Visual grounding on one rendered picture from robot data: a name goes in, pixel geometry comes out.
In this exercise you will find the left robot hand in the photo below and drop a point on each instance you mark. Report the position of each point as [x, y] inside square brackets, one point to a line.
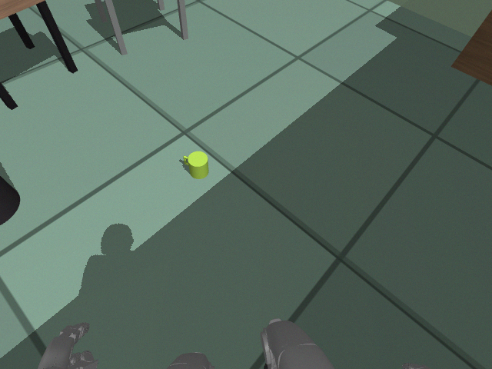
[59, 352]

